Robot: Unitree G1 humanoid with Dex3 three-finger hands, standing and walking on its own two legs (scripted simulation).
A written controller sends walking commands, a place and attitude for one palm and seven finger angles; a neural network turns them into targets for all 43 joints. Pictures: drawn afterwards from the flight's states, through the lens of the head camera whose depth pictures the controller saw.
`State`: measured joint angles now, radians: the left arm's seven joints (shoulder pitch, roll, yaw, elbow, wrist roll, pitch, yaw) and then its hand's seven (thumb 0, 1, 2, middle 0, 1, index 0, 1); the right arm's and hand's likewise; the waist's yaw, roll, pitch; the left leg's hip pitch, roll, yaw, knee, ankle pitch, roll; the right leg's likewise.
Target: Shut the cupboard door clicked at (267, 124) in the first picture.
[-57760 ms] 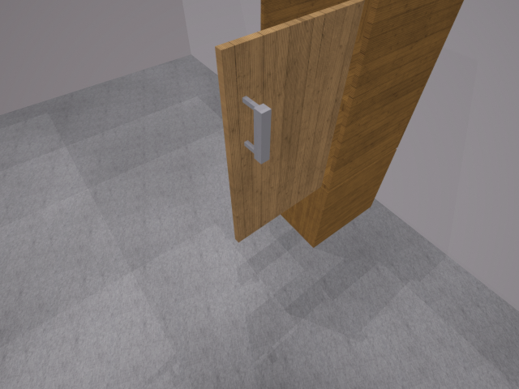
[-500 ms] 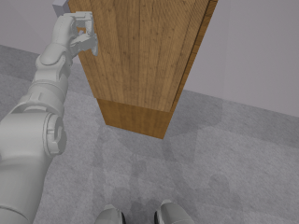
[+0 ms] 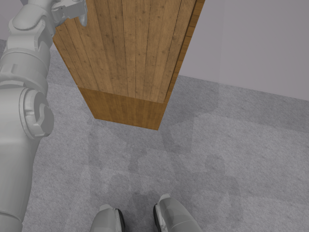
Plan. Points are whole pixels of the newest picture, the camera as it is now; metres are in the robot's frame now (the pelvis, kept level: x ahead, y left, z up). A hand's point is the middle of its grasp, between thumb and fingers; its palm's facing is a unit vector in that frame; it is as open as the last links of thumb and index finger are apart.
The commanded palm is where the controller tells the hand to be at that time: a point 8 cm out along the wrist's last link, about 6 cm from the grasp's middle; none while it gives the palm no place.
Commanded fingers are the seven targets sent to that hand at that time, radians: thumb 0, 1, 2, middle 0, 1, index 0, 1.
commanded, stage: push the door shut along its arc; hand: left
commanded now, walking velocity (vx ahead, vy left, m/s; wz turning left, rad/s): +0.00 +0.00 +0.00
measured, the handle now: out of the picture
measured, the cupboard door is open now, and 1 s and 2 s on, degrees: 0 0 0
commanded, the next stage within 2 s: pull the fist back off the door in 0.18 s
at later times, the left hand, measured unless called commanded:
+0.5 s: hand (87, 2) +0.59 +0.03 +0.16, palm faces +0.07 -1.00 +0.01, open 3.0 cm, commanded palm +0.59 +0.04 +0.15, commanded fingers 0.00 0.90 0.90 -1.30 -1.50 -1.30 -1.50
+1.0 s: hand (95, 19) +0.56 +0.02 +0.14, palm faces +0.01 -1.00 -0.01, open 3.1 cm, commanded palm +0.52 +0.06 +0.15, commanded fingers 0.00 0.90 0.90 -1.30 -1.50 -1.30 -1.50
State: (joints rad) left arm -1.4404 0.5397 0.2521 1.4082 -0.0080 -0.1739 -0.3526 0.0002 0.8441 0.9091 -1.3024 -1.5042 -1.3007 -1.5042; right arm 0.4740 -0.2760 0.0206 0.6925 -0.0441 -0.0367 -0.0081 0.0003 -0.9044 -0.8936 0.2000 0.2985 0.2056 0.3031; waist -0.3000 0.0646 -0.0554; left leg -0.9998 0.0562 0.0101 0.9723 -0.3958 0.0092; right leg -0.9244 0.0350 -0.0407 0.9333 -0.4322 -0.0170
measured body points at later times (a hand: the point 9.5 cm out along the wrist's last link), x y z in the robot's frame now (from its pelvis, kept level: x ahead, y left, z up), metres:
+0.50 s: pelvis -0.01 +0.00 -0.01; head +0.14 +0.02 +0.41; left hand +0.58 +0.08 +0.16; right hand -0.06 -0.25 -0.11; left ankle +0.02 +0.12 -0.67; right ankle +0.00 -0.11 -0.67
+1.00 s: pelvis +0.01 +0.01 +0.02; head +0.13 +0.00 +0.45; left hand +0.55 +0.07 +0.14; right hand -0.09 -0.24 -0.09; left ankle +0.02 +0.12 -0.67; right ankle +0.00 -0.11 -0.67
